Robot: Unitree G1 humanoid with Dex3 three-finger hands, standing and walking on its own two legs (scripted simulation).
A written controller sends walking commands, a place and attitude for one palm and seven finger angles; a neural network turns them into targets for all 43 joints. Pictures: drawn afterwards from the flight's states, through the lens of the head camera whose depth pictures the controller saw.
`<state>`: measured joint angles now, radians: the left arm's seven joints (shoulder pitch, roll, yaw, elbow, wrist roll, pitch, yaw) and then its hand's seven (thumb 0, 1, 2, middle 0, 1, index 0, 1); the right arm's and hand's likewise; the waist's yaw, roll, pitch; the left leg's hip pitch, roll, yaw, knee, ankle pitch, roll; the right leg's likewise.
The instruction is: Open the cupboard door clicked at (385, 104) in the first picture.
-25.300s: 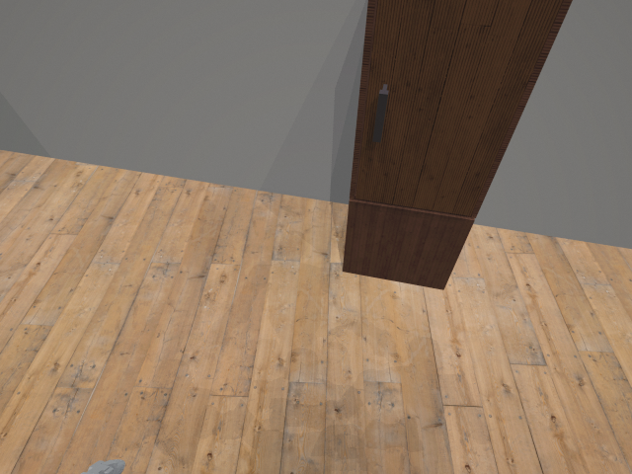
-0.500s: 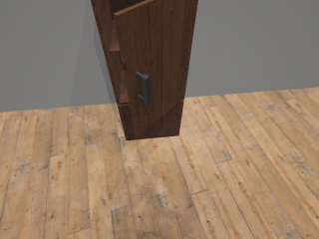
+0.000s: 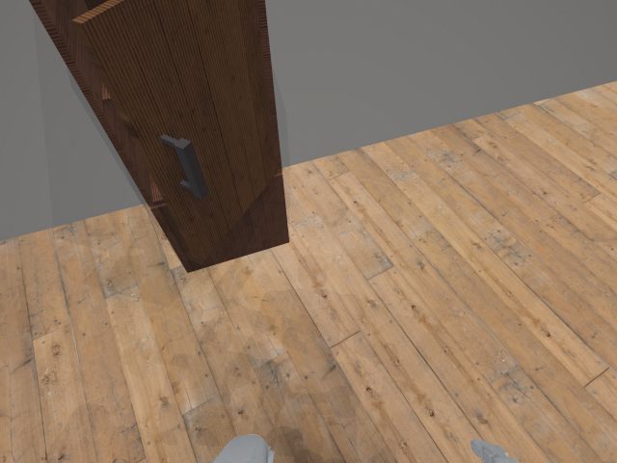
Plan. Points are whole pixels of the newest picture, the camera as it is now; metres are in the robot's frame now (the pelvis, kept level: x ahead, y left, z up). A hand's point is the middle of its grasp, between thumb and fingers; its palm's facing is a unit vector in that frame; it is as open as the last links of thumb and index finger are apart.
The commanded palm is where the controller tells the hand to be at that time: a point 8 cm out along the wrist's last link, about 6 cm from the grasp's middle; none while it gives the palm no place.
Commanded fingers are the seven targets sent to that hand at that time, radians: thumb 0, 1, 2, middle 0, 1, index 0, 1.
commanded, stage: walk to a spot facing it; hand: left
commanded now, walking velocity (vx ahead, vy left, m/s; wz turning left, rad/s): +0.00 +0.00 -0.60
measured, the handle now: (184, 167) +0.58 +0.29 -0.03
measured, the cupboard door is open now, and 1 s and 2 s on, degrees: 41 41 41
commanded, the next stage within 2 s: none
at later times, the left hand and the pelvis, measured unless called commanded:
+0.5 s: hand (188, 435) +0.16 +0.21 -0.17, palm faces -0.27 -0.92 -0.29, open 7.4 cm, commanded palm none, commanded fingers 0.00 0.90 0.90 -0.20 -0.30 -0.20 -0.30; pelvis -0.01 +0.01 -0.02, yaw -17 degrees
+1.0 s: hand (277, 393) +0.23 +0.08 -0.16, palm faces -0.58 -0.78 -0.22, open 7.4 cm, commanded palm none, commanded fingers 0.00 0.90 0.90 -0.20 -0.30 -0.20 -0.30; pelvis +0.01 -0.02 -0.02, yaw -36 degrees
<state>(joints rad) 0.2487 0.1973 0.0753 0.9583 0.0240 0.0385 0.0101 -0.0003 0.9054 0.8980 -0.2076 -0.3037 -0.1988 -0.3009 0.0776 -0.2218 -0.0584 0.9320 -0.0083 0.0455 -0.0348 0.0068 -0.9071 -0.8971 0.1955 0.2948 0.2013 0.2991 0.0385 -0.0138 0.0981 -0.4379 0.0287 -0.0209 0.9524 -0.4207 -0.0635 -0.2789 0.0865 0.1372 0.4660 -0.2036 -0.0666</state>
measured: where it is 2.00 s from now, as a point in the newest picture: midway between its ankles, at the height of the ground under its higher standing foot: (433, 436)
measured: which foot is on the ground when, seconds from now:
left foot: up 0.00-0.14, down 0.16-0.46, up 0.48-0.70, down 0.72-0.98, up 1.00-1.00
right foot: down 0.00-0.16, up 0.18-0.46, down 0.48-0.72, up 0.74-0.98, down 1.00-1.00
